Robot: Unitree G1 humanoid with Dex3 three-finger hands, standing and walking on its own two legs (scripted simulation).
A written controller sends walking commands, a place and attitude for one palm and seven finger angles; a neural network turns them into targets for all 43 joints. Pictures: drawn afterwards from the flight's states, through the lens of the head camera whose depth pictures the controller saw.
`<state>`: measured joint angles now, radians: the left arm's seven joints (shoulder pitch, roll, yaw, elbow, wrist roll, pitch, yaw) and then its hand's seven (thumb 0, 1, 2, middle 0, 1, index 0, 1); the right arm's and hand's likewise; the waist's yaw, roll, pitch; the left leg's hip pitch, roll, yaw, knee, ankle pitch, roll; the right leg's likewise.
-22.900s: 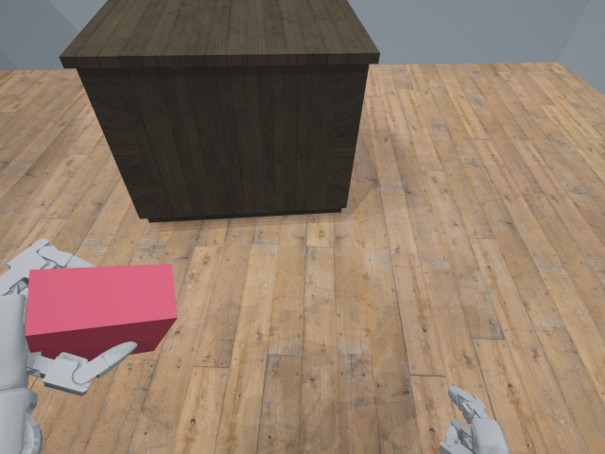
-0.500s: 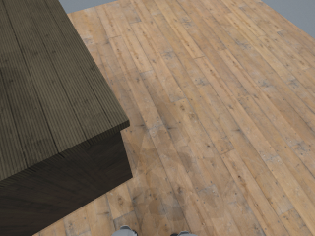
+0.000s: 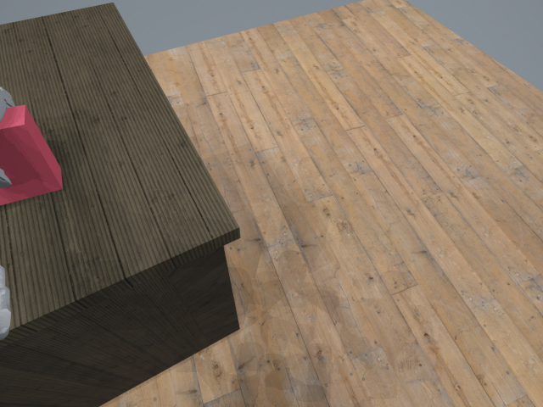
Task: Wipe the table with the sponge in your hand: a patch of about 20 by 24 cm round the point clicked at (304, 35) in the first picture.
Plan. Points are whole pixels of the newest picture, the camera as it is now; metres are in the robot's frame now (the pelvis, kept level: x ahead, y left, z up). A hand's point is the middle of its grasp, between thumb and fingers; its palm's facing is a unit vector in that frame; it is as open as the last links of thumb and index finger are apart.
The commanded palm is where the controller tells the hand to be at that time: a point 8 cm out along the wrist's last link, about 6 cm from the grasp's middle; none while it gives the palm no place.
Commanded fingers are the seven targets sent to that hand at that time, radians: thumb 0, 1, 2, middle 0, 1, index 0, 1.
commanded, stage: slide across to the middle lane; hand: left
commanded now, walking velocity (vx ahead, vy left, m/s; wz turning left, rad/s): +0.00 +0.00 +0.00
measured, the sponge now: (0, 170) +0.43 +0.39 +0.08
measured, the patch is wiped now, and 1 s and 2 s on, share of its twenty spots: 0.15 0.25 0.70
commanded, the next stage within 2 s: wipe back along the middle lane in 0.18 s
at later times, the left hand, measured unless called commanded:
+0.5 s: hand (12, 150) +0.43 +0.36 +0.12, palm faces -0.12 +0.06 -0.99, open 10.0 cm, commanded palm +0.41 +0.34 +0.16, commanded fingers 0.00 0.10 1.30 -1.20 -1.60 -1.20 -1.60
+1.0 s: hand (19, 165) +0.41 +0.34 +0.12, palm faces -0.06 +0.05 -1.00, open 10.0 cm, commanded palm +0.37 +0.32 +0.15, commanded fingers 0.00 0.10 1.30 -1.20 -1.60 -1.20 -1.60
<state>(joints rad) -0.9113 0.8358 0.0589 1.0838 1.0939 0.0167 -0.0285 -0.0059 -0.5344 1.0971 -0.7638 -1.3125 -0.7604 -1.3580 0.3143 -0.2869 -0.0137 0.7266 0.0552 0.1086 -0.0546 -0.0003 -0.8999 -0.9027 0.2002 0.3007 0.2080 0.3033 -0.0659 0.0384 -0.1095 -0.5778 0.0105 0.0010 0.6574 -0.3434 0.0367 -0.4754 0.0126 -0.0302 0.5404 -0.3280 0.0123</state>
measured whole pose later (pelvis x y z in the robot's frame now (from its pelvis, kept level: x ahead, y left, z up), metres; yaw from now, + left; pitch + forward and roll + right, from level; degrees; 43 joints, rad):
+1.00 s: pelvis +0.01 -0.01 +0.01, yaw -1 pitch +10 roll -1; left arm -0.65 0.65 0.00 0.82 1.02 0.22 0.06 -0.01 -0.48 1.05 -0.73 -1.33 -0.72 -1.37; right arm 0.23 -0.30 -0.02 0.71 0.07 0.10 -0.02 0.00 -0.90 -0.90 0.20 0.30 0.21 0.30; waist -0.02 0.05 -0.12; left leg -0.42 0.00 0.02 0.56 -0.32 0.03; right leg -0.35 0.00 -0.01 0.50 -0.33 0.01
